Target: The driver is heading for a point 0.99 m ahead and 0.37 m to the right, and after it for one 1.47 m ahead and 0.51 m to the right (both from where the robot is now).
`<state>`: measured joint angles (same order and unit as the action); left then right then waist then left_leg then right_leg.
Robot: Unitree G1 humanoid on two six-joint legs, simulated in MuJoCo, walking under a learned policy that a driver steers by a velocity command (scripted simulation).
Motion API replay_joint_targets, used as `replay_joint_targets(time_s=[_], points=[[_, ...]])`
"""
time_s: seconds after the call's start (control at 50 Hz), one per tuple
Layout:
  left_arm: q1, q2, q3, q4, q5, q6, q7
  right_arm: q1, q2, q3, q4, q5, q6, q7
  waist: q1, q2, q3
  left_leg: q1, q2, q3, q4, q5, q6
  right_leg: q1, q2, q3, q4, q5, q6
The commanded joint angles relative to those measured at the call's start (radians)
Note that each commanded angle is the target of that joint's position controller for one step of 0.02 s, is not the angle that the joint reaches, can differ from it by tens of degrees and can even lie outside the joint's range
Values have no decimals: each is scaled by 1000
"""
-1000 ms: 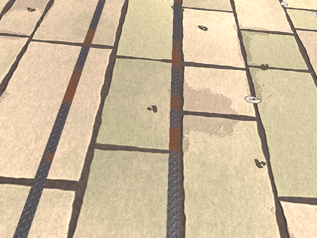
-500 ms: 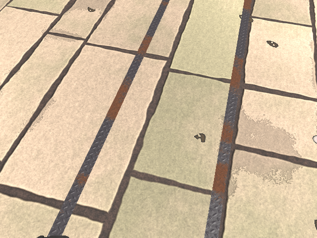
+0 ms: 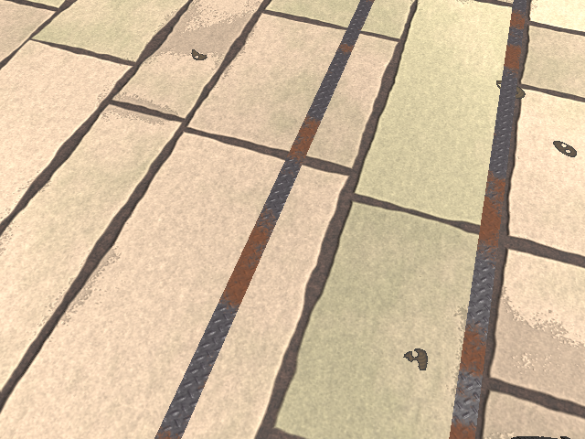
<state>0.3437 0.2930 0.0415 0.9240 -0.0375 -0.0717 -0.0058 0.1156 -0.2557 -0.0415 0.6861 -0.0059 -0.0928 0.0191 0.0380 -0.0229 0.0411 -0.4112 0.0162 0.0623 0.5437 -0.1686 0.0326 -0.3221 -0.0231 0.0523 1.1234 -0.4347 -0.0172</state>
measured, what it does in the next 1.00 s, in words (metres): walks ahead, turning right: right foot, then left foot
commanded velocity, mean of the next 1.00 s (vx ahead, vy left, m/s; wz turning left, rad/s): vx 0.50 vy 0.00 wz -0.53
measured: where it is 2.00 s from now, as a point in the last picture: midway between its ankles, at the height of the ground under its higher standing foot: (473, 280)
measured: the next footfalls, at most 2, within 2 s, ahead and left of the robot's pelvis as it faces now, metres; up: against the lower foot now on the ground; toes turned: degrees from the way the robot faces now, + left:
right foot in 0.42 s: +0.37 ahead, -0.17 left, +0.00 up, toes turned -18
left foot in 0.90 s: +0.71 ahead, -0.10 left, +0.00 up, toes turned -35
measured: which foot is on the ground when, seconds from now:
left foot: down 0.00-0.44, up 0.46-0.88, down 0.90-1.00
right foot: up 0.00-0.40, down 0.42-0.90, up 0.92-1.00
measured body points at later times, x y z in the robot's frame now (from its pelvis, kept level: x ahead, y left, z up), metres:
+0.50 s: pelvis +0.27 -0.07 -0.01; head +0.31 -0.09 +0.43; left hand +0.51 +0.14 -0.11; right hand +0.25 -0.37 -0.14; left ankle +0.13 +0.12 -0.64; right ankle +0.33 -0.16 -0.73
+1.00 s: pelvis +0.56 -0.13 +0.00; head +0.58 -0.14 +0.45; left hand +0.76 +0.08 -0.12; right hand +0.58 -0.45 -0.08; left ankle +0.68 -0.08 -0.73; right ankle +0.37 -0.16 -0.65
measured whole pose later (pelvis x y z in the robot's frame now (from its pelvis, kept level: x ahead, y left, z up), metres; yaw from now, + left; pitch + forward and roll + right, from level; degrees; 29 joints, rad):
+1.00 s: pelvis +0.56 -0.13 +0.00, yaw -35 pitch +2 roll +1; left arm 0.35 0.30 0.07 0.74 -0.03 -0.02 0.02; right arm 0.11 -0.27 -0.06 0.68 -0.01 -0.12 0.02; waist 0.04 -0.03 0.02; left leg -0.40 -0.04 0.01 0.54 -0.17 0.02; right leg -0.31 0.07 0.15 1.11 -0.48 -0.03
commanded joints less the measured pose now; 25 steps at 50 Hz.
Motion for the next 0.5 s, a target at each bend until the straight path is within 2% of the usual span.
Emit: replay_joint_targets(time_s=[0.02,0.06,0.12,0.18,0.22,0.28,0.32,0.36,0.38,0.4,0.42,0.44,0.46,0.48,0.5], points=[[-33,102,34,-87,4,-3,6,125,-106,-38,2,-8,-15,-3,-63,144,-98,349,275,-299,-319,61,156,-317,-112,52,72,120,-4],[-22,57,29,-89,0,24,4,98,-97,-42,18,-8,-31,-3,-36,122,-68,280,263,-212,-378,114,165,-279,-120,45,43,155,4],[-81,40,30,-125,10,44,2,98,-121,-54,43,-10,-40,-14,-25,87,-18,273,266,-103,-417,194,168,-348,-125,60,-49,255,18],[-154,28,25,-153,16,37,-16,110,-144,-62,61,-10,-32,-27,-42,74,5,293,238,10,-431,207,148,-348,-114,32,-235,417,21],[-230,17,17,-179,19,32,-31,131,-165,-69,71,-4,-25,-33,-71,60,28,305,237,65,-435,209,137,-329,-102,-16,-341,483,14],[-322,21,13,-224,19,32,-46,183,-188,-79,96,10,-8,-37,-105,50,57,396,263,103,-410,230,128,-352,-89,-56,-433,460,-9],[-355,32,16,-253,18,33,-55,201,-201,-85,110,22,8,-37,-105,58,63,472,283,121,-362,305,115,-367,-74,-82,-468,389,-34],[-334,56,29,-269,16,36,-60,188,-227,-92,108,29,24,-40,-72,86,24,515,287,147,-255,593,94,-289,-23,-135,-480,291,-70],[-276,79,43,-263,14,39,-59,178,-241,-95,104,33,33,-43,-34,107,-22,520,281,160,-153,765,81,-201,18,-166,-474,239,-92],[-152,118,67,-236,9,41,-55,161,-245,-94,99,37,43,-45,41,105,-90,488,255,183,21,852,58,-37,67,-188,-513,245,-123],[18,187,105,-191,7,47,-39,165,-226,-84,92,33,42,-48,121,72,-180,341,213,199,267,735,16,241,88,-147,-563,295,-163],[82,294,131,-175,4,57,-17,206,-110,-50,56,-11,30,-47,78,-158,-237,-22,106,188,618,3,-45,528,-142,248,-590,304,-262],[50,322,122,-223,15,36,-27,230,-76,-26,13,3,-11,-37,27,-209,-408,-288,-71,-62,858,-468,-73,720,-319,807,-777,101,-445],[46,230,98,-222,18,22,-35,100,-166,-46,-9,44,-40,-24,88,-73,-338,-404,-12,-164,878,-392,-52,694,-305,729,-849,92,-383],[11,188,87,-217,15,11,-34,61,-167,-43,-23,55,-55,-21,65,-57,-214,-426,30,-150,811,-299,-28,570,-267,574,-846,149,-344]])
